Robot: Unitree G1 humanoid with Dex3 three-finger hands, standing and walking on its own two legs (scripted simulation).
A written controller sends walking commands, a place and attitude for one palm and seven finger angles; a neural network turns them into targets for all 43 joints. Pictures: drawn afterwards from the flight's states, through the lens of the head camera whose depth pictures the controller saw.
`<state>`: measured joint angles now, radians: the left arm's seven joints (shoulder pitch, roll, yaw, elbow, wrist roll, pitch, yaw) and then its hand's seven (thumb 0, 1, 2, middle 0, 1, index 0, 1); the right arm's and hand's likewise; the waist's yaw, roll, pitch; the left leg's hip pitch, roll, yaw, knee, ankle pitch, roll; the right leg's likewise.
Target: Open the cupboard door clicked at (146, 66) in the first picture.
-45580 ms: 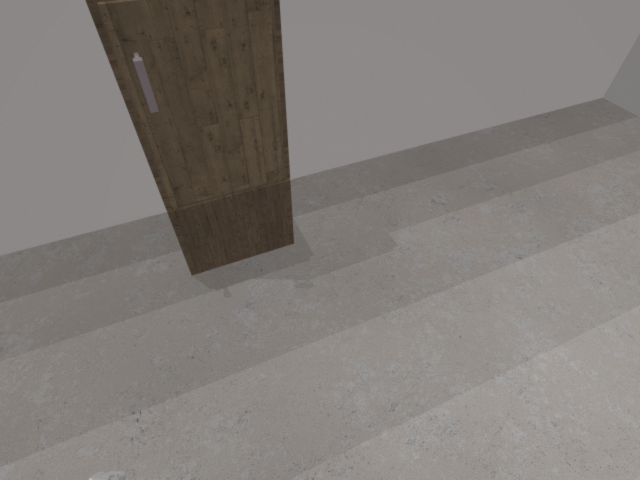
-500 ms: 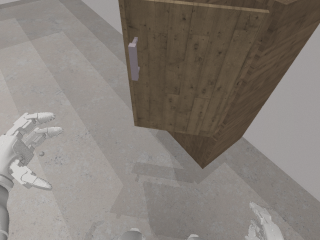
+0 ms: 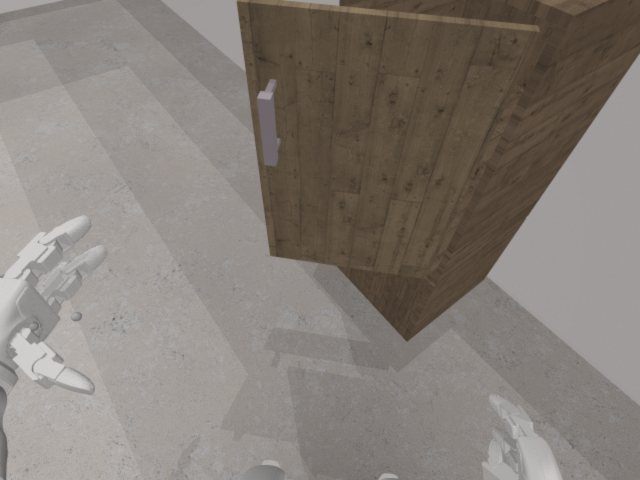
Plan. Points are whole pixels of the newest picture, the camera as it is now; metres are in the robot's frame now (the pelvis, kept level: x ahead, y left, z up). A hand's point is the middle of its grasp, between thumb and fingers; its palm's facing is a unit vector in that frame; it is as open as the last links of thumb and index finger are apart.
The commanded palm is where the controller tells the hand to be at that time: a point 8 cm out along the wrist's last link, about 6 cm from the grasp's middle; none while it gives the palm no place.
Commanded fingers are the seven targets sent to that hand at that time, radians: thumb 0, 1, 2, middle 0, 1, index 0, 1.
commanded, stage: slide the hand sideways off the handle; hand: left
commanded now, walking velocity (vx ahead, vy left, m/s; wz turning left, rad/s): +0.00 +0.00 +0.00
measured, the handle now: (271, 123) +0.62 +0.12 +0.08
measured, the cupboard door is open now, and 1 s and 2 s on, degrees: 44 44 44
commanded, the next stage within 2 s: draw the hand back to the body in 0.90 s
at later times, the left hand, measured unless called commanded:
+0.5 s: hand (5, 314) +0.27 +0.36 +0.08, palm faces -0.01 -1.00 -0.06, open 16.3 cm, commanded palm +0.24 +0.41 +0.08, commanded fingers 0.00 -0.50 0.30 -0.15 -0.30 -0.15 -0.30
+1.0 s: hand out of the picture +0.27 +0.41 +0.08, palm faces -0.02 -1.00 -0.07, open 16.3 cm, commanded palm +0.24 +0.45 +0.09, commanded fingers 0.00 -0.50 0.30 -0.15 -0.30 -0.15 -0.30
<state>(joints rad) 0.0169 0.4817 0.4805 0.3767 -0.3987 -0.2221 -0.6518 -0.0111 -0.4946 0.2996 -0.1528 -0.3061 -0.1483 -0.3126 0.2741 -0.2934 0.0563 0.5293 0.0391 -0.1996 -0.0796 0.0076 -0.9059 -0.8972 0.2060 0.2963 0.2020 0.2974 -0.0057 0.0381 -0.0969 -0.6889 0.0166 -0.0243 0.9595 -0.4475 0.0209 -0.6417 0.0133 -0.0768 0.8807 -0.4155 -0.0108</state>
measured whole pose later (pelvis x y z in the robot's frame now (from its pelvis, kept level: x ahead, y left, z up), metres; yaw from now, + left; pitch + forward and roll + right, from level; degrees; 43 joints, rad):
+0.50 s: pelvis -0.02 +0.00 -0.02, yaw -1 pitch +13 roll -4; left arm -0.17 0.71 0.67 0.73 -0.42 -0.25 -0.85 -0.01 -0.49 0.30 -0.15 -0.30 -0.15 -0.31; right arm 0.29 -0.33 0.06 0.55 0.05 -0.20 -0.08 0.01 -0.91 -0.90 0.21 0.30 0.20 0.30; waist -0.02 0.02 -0.09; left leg -0.82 0.04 -0.04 1.06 -0.46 0.02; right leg -0.76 0.03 -0.09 0.95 -0.41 -0.02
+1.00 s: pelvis -0.02 +0.02 -0.02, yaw +0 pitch +15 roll -6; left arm -0.22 0.80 0.72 0.76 -0.42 -0.22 -0.91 -0.01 -0.50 0.30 -0.15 -0.30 -0.14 -0.30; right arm 0.31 -0.33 0.07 0.54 0.04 -0.20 -0.05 0.01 -0.91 -0.90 0.21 0.30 0.20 0.30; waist -0.02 0.02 -0.09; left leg -0.90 0.02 -0.05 1.10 -0.47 0.05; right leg -0.81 0.02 -0.10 0.96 -0.41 0.01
